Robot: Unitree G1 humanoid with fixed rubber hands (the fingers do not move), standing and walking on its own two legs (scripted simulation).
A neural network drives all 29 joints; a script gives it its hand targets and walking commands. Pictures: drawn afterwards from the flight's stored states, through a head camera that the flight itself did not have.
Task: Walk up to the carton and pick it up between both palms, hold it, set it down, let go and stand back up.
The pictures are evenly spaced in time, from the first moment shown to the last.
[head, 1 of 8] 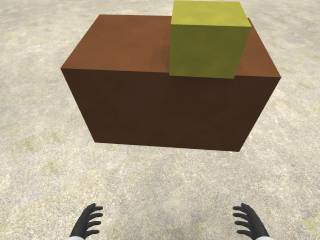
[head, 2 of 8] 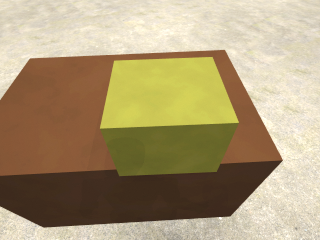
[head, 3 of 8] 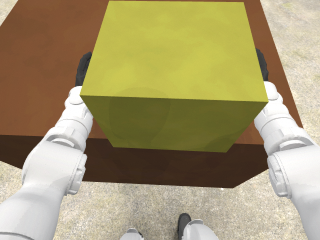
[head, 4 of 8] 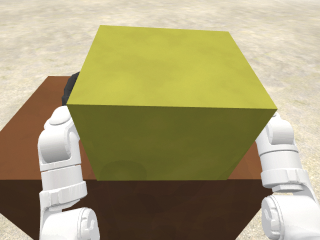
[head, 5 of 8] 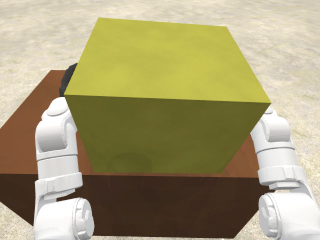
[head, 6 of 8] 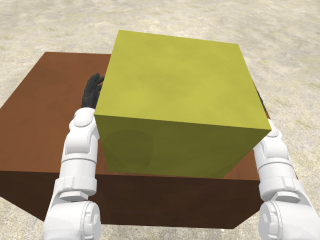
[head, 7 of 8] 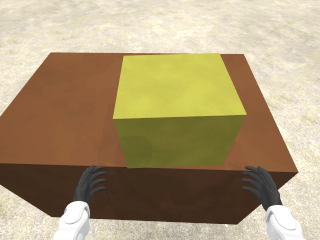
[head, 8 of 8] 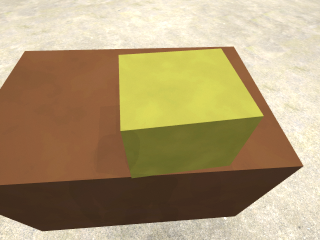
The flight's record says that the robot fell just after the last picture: no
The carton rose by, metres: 0.19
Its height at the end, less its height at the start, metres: +0.00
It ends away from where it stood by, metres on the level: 0.04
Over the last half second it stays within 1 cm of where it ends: yes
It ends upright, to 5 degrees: yes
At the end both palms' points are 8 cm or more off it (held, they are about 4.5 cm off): yes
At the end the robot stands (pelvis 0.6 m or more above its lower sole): yes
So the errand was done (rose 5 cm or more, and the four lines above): yes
